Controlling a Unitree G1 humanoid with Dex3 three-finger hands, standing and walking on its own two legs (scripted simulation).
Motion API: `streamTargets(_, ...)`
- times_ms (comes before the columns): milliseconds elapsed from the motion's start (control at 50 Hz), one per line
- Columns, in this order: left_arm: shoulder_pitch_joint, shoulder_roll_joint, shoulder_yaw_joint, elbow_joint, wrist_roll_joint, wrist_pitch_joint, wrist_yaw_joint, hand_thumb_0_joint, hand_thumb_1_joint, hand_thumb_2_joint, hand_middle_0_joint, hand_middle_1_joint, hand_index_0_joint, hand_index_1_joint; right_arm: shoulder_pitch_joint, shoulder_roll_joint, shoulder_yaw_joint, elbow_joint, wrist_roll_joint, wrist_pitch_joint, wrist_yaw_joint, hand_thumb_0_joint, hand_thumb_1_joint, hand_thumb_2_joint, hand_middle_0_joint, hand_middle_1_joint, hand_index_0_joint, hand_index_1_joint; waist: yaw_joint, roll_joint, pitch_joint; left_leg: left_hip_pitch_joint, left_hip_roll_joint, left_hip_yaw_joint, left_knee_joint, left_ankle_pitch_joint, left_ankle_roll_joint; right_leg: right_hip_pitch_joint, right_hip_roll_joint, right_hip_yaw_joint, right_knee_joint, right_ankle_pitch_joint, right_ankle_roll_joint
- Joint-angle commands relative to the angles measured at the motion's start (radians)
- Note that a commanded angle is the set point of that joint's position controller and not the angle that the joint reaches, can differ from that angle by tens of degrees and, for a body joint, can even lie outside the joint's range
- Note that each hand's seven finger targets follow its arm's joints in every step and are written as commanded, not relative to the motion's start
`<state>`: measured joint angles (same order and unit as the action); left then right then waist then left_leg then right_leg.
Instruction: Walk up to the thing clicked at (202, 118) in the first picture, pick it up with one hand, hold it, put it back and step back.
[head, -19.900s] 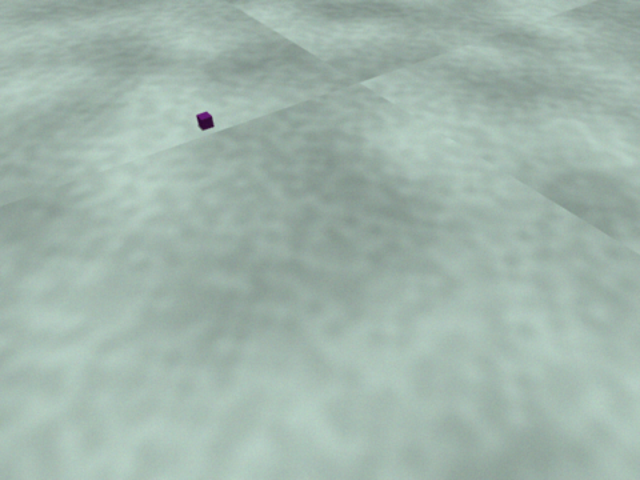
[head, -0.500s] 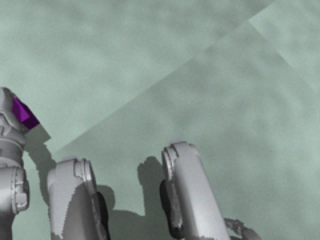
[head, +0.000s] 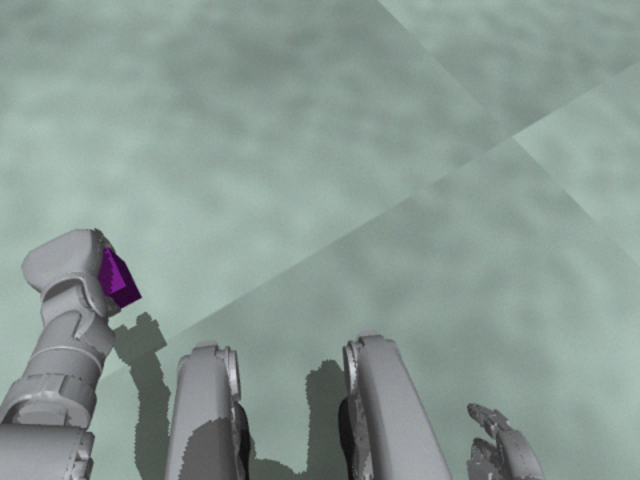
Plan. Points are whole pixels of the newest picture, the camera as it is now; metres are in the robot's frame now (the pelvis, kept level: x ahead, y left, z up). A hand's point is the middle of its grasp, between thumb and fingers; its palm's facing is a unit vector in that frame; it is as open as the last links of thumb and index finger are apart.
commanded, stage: lift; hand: left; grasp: from above
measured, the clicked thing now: (103, 284) +0.40 +0.28 -0.14
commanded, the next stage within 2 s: hold in 0.86 s
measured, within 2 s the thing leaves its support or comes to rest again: neither
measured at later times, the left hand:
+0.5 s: hand (27, 232) +0.38 +0.26 +0.09, palm faces -0.38 -0.25 -0.89, open 9.4 cm
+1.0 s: hand out of the picture +0.39 +0.25 +0.17, palm faces -0.37 -0.25 -0.89, open 9.4 cm
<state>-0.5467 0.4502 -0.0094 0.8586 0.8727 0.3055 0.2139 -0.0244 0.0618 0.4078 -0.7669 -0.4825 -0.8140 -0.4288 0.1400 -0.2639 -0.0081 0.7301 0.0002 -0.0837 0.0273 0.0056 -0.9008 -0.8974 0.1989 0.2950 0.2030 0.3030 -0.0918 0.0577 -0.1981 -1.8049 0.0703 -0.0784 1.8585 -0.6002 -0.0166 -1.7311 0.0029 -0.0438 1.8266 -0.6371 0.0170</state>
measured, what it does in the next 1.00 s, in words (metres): rises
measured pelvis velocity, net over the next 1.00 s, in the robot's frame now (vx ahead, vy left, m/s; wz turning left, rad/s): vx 0.09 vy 0.00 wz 0.06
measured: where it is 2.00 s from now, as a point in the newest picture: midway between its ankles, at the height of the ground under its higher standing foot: (298, 473)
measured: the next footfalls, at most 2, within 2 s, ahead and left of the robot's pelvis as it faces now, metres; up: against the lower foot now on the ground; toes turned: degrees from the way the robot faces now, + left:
none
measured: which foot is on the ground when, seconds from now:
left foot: down 0.00-1.00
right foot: down 0.00-1.00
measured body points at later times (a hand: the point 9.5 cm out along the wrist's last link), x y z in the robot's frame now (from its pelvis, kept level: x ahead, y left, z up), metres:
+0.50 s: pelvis +0.05 +0.00 +0.18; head +0.14 +0.00 +0.62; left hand +0.39 +0.26 +0.14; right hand +0.16 -0.26 +0.05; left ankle +0.09 +0.13 -0.46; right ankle +0.09 -0.13 -0.46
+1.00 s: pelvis +0.09 +0.00 +0.25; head +0.13 -0.01 +0.69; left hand +0.41 +0.25 +0.22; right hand +0.18 -0.25 +0.12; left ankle +0.09 +0.13 -0.46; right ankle +0.09 -0.13 -0.46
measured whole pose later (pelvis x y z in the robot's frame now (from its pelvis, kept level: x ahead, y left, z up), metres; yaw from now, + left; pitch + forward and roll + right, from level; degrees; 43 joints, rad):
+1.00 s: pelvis +0.09 +0.00 +0.25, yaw +3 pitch +10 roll -1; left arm -0.41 0.26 -0.19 0.91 0.80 0.44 0.23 -0.02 0.05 0.41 -0.78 -0.47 -0.83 -0.42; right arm 0.26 -0.25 0.00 0.82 0.04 -0.11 -0.04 0.01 -0.87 -0.89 0.20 0.30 0.20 0.30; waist -0.06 0.04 -0.08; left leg -0.58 0.05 0.02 0.77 -0.36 -0.02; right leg -0.54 -0.02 -0.01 0.75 -0.38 0.02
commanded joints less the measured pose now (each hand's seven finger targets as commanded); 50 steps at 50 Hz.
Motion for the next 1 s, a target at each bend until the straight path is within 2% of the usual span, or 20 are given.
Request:
streamTargets(0,-0.288,0.251,0.029,-0.253,0.002,0.052,0.045,0.000,0.638,0.644,-1.078,-0.474,-1.059,-0.492,0.086,-0.163,-0.054,-0.057,0.018,-0.023,-0.059,0.000,-0.889,-0.896,0.201,0.300,0.200,0.300,-0.010,0.116,-0.547,0.593,-0.040,0.039,-0.367,0.037,0.027,0.365,0.045,-0.023,-0.382,0.080,-0.046)
streamTargets(60,-0.230,0.191,-0.019,-0.261,-0.018,0.078,0.043,0.000,0.605,0.636,-1.064,-0.449,-1.037,-0.475,0.074,-0.147,-0.047,-0.049,0.028,-0.029,-0.079,0.000,-0.889,-0.896,0.200,0.300,0.200,0.300,-0.011,0.088,-0.515,0.661,-0.043,0.047,-0.437,0.060,0.027,0.456,0.047,-0.014,-0.459,0.102,-0.045)
streamTargets(100,-0.202,0.207,-0.016,-0.291,-0.028,0.091,0.042,0.000,0.604,0.616,-1.064,-0.436,-1.036,-0.463,0.069,-0.145,-0.045,-0.046,0.035,-0.030,-0.092,0.000,-0.889,-0.897,0.200,0.300,0.200,0.300,0.007,0.092,-0.504,0.712,-0.044,0.053,-0.490,0.072,0.028,0.519,0.048,-0.006,-0.509,0.113,-0.045)
streamTargets(140,-0.203,0.165,-0.052,-0.312,-0.037,0.098,0.038,0.000,0.591,0.590,-1.052,-0.423,-1.027,-0.448,0.067,-0.134,-0.041,-0.036,0.041,-0.036,-0.103,0.000,-0.888,-0.897,0.200,0.300,0.200,0.300,-0.011,0.083,-0.470,0.766,-0.041,0.051,-0.540,0.088,0.028,0.568,0.048,-0.004,-0.555,0.137,-0.043)
streamTargets(160,-0.199,0.157,-0.055,-0.306,-0.035,0.100,0.037,0.000,0.588,0.577,-1.039,-0.429,-1.017,-0.450,0.071,-0.134,-0.041,-0.028,0.044,-0.039,-0.108,0.000,-0.887,-0.896,0.200,0.300,0.200,0.300,-0.014,0.072,-0.464,0.795,-0.041,0.048,-0.564,0.106,0.028,0.594,0.050,-0.004,-0.576,0.154,-0.042)
streamTargets(180,-0.199,0.186,-0.042,-0.310,-0.035,0.104,0.042,0.000,0.585,0.597,-1.044,-0.430,-1.018,-0.455,0.074,-0.133,-0.038,-0.026,0.047,-0.040,-0.114,0.000,-0.885,-0.896,0.200,0.300,0.200,0.300,-0.003,0.070,-0.449,0.823,-0.042,0.047,-0.592,0.116,0.027,0.626,0.049,-0.002,-0.601,0.161,-0.041)
streamTargets(280,-0.185,0.113,-0.084,-0.239,-0.044,0.121,0.051,0.000,0.596,0.543,-1.026,-0.436,-1.015,-0.447,0.088,-0.115,-0.028,0.006,0.054,-0.057,-0.132,0.000,-0.882,-0.896,0.201,0.300,0.200,0.300,-0.012,0.031,-0.360,0.910,-0.047,0.059,-0.696,0.184,0.030,0.762,0.049,0.012,-0.723,0.224,-0.036)
streamTargets(340,-0.147,0.103,-0.095,-0.182,-0.042,0.132,0.050,0.000,0.620,0.530,-1.029,-0.456,-1.026,-0.458,0.103,-0.114,-0.026,0.014,0.055,-0.065,-0.135,0.000,-0.882,-0.896,0.201,0.300,0.200,0.300,0.004,0.028,-0.329,0.977,-0.053,0.068,-0.755,0.256,0.028,0.855,0.048,0.016,-0.785,0.294,-0.033)
streamTargets(380,-0.174,0.088,-0.105,-0.174,-0.046,0.132,0.047,0.000,0.646,0.543,-1.058,-0.441,-1.049,-0.448,0.109,-0.116,-0.029,0.005,0.051,-0.068,-0.134,0.000,-0.881,-0.896,0.201,0.300,0.200,0.300,0.003,0.027,-0.323,1.022,-0.055,0.074,-0.796,0.290,0.027,0.908,0.046,0.015,-0.825,0.332,-0.031)
streamTargets(460,-0.155,0.072,-0.108,-0.126,-0.050,0.126,0.041,0.000,0.704,0.570,-1.106,-0.450,-1.095,-0.461,0.130,-0.117,-0.027,0.001,0.046,-0.072,-0.127,0.000,-0.878,-0.895,0.201,0.300,0.200,0.300,0.011,0.023,-0.271,1.118,-0.057,0.071,-0.885,0.335,0.022,0.981,0.043,0.011,-0.902,0.366,-0.030)
streamTargets(540,-0.162,0.046,-0.120,-0.131,-0.051,0.116,0.041,0.000,0.706,0.581,-1.103,-0.462,-1.095,-0.470,0.156,-0.116,-0.027,0.002,0.045,-0.072,-0.118,0.000,-0.878,-0.894,0.201,0.300,0.200,0.300,0.001,-0.011,-0.277,1.183,-0.063,0.077,-0.927,0.433,0.031,1.085,0.033,0.026,-0.963,0.497,-0.015)
streamTargets(560,-0.176,0.068,-0.109,-0.149,-0.049,0.112,0.043,0.000,0.693,0.622,-1.098,-0.472,-1.083,-0.487,0.156,-0.119,-0.031,-0.005,0.045,-0.073,-0.117,0.000,-0.876,-0.893,0.201,0.300,0.200,0.300,0.008,0.002,-0.276,1.202,-0.064,0.080,-0.949,0.440,0.028,1.105,0.032,0.026,-0.979,0.497,-0.016)
streamTargets(600,-0.159,0.048,-0.116,-0.136,-0.038,0.111,0.049,0.000,0.691,0.606,-1.094,-0.464,-1.079,-0.479,0.156,-0.117,-0.030,-0.004,0.042,-0.066,-0.113,0.000,-0.875,-0.893,0.201,0.300,0.200,0.300,0.014,0.009,-0.255,1.242,-0.065,0.077,-0.990,0.436,0.025,1.121,0.030,0.022,-1.009,0.485,-0.018)
streamTargets(620,-0.186,0.069,-0.106,-0.142,-0.032,0.109,0.054,0.000,0.698,0.618,-1.104,-0.455,-1.085,-0.475,0.156,-0.124,-0.032,-0.010,0.042,-0.065,-0.112,0.000,-0.873,-0.892,0.201,0.300,0.200,0.300,0.011,0.021,-0.251,1.269,-0.065,0.079,-1.009,0.425,0.021,1.121,0.029,0.021,-1.026,0.465,-0.021)
streamTargets(760,-0.196,0.043,-0.120,-0.157,-0.037,0.108,0.063,0.000,0.695,0.651,-1.097,-0.471,-1.075,-0.492,0.145,-0.122,-0.038,-0.006,0.047,-0.060,-0.101,0.000,-0.869,-0.890,0.201,0.300,0.200,0.300,0.017,0.029,-0.211,1.368,-0.065,0.082,-1.114,0.436,0.013,1.198,0.030,0.022,-1.117,0.470,-0.020)
streamTargets(800,-0.191,0.013,-0.134,-0.133,-0.038,0.113,0.065,0.000,0.705,0.643,-1.104,-0.467,-1.084,-0.487,0.146,-0.118,-0.036,0.001,0.048,-0.061,-0.096,0.000,-0.868,-0.889,0.201,0.300,0.200,0.300,0.011,-0.005,-0.194,1.369,-0.067,0.084,-1.133,0.451,0.016,1.232,0.029,0.026,-1.136,0.494,-0.017)
streamTargets(840,-0.175,0.026,-0.124,-0.124,-0.037,0.123,0.068,0.000,0.707,0.651,-1.095,-0.488,-1.079,-0.503,0.146,-0.123,-0.039,0.003,0.048,-0.058,-0.093,0.000,-0.867,-0.889,0.201,0.300,0.200,0.300,0.028,-0.022,-0.219,1.397,-0.072,0.091,-1.141,0.500,0.017,1.285,0.025,0.028,-1.150,0.547,-0.011)
streamTargets(880,-0.192,0.016,-0.133,-0.134,-0.043,0.129,0.063,0.000,0.685,0.667,-1.079,-0.511,-1.064,-0.526,0.148,-0.125,-0.039,0.001,0.047,-0.057,-0.087,0.000,-0.870,-0.890,0.201,0.300,0.200,0.300,0.022,-0.021,-0.224,1.433,-0.069,0.090,-1.155,0.545,0.016,1.306,0.027,0.024,-1.161,0.586,-0.010)
streamTargets(940,-0.201,0.001,-0.139,-0.128,-0.044,0.137,0.062,0.000,0.642,0.672,-1.050,-0.516,-1.031,-0.534,0.145,-0.130,-0.040,-0.001,0.049,-0.056,-0.077,0.000,-0.870,-0.890,0.201,0.300,0.200,0.300,0.015,-0.030,-0.184,1.439,-0.073,0.101,-1.176,0.550,0.019,1.311,0.025,0.026,-1.186,0.597,-0.010)
streamTargets(980,-0.210,0.000,-0.142,-0.116,-0.039,0.139,0.054,0.000,0.611,0.622,-1.045,-0.465,-1.020,-0.489,0.141,-0.130,-0.042,-0.007,0.047,-0.054,-0.071,0.000,-0.875,-0.891,0.201,0.300,0.200,0.300,0.023,-0.028,-0.184,1.460,-0.072,0.099,-1.195,0.556,0.016,1.324,0.025,0.021,-1.197,0.593,-0.013)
